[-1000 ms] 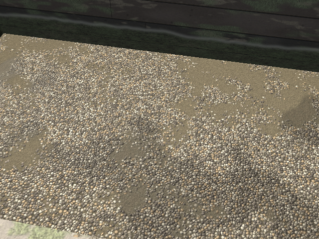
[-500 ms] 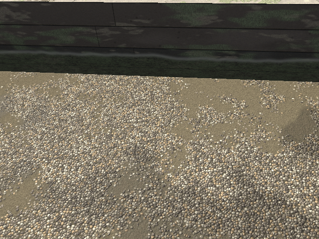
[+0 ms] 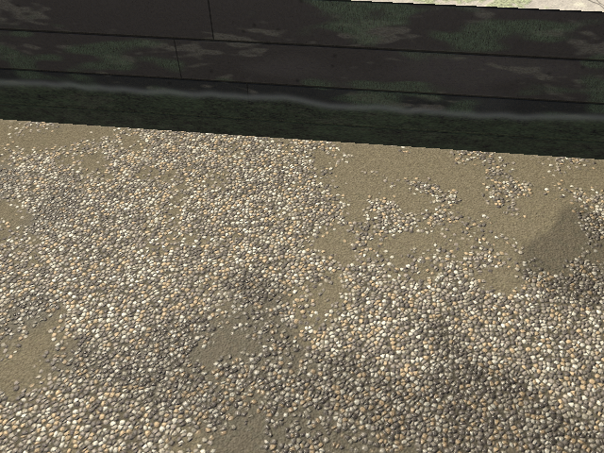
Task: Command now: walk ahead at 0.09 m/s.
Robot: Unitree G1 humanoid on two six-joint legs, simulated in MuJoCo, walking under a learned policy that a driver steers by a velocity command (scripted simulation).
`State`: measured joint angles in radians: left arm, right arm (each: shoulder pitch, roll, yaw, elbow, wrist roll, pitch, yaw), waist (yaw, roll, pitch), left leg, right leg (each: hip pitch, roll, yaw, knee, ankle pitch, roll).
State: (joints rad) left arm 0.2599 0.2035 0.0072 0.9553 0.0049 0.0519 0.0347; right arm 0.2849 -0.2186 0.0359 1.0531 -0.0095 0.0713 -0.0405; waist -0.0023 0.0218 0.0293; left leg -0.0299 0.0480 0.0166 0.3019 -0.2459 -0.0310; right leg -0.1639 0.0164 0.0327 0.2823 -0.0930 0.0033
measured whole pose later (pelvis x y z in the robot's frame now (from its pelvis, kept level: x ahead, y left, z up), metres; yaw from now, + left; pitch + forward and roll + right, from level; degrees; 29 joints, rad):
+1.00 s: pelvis +0.03 +0.02 -0.01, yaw -1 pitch -2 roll +0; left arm 0.10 0.25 -0.10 0.65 0.06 0.03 0.00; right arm 0.20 -0.26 0.10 0.60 -0.06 0.05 -0.01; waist -0.01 0.00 0.02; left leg -0.01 0.02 0.03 0.41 -0.36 -0.01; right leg -0.20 0.00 0.07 0.48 -0.25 0.03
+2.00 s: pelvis +0.05 +0.02 -0.01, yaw +0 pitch +1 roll -1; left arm 0.05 0.29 -0.12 0.48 0.06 0.03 -0.01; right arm 0.17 -0.27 0.13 0.47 -0.07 0.05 0.00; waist -0.03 -0.01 -0.04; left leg -0.05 0.02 0.00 0.41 -0.38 0.00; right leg -0.22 0.01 0.07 0.46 -0.26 0.04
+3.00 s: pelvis +0.05 +0.02 -0.01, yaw +0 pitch +1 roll -1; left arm 0.10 0.28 -0.12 0.52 0.06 0.04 0.00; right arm 0.20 -0.27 0.12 0.51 -0.08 0.06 -0.01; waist -0.02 0.00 -0.02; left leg -0.02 0.02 -0.01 0.36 -0.35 -0.01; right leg -0.19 0.01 0.08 0.42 -0.24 0.04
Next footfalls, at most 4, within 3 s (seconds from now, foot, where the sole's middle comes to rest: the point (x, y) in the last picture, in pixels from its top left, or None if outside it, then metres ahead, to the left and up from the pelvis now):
none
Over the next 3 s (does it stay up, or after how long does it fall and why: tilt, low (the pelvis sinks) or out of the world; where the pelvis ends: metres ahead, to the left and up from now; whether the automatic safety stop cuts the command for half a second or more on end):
stays up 0.05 0.02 -0.01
